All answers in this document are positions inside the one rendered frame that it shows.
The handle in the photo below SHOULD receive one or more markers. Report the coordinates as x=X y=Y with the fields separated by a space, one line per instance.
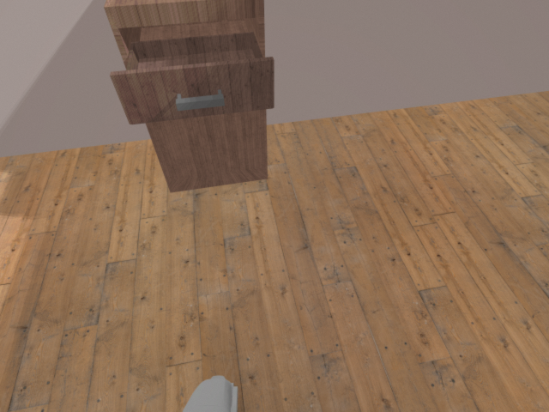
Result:
x=200 y=101

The left robot thigh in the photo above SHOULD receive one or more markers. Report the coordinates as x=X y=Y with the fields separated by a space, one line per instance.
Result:
x=213 y=395

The drawer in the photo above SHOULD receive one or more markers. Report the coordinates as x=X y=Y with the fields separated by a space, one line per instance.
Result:
x=159 y=70

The cabinet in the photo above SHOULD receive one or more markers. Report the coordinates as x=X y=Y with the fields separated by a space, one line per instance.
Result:
x=207 y=151

